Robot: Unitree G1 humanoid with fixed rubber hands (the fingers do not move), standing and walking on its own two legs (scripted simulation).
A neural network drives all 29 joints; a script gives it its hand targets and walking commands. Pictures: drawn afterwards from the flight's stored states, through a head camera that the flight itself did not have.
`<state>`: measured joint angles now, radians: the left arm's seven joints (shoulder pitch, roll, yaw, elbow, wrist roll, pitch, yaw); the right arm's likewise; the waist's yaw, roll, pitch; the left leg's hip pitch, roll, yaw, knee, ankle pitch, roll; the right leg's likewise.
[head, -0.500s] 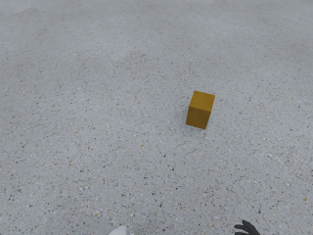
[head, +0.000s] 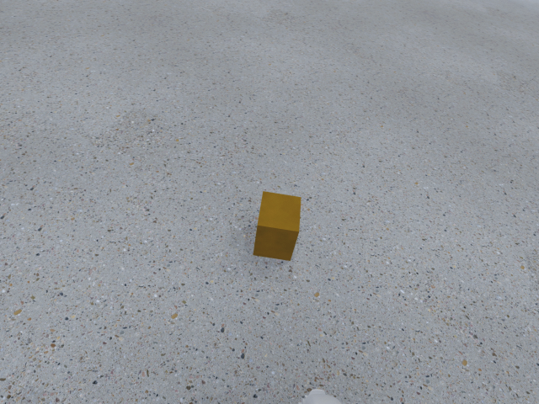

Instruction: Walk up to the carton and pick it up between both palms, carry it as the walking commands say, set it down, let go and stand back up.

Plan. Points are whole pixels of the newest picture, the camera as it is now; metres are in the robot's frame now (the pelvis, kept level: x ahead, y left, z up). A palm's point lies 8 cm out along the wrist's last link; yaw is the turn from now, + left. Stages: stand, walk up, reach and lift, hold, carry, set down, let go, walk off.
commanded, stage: walk up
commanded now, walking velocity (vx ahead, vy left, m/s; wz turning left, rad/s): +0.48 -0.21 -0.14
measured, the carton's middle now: (276, 226) +0.97 -0.15 -0.68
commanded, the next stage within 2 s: none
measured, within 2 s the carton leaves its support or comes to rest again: neither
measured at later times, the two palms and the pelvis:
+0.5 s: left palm out of the picture +0.17 +0.16 -0.11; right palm (418, 308) +0.35 -0.34 -0.14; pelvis +0.23 -0.09 +0.00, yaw -1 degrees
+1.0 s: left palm (169, 269) +0.43 +0.18 -0.15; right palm (416, 299) +0.36 -0.33 -0.12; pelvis +0.39 -0.07 +0.00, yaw -1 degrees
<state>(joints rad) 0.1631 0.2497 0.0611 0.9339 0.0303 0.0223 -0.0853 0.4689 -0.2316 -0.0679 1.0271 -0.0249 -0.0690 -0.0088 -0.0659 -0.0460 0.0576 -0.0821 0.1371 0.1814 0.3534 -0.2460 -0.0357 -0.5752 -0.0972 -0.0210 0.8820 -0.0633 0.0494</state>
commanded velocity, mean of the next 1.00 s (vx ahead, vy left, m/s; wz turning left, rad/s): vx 0.36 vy -0.05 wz -0.03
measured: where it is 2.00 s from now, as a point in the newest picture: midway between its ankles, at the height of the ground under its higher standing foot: (259, 348)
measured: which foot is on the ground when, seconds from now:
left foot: down 0.00-0.18, up 0.20-0.68, down 0.70-1.00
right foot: up 0.00-0.16, down 0.18-0.72, up 0.74-1.00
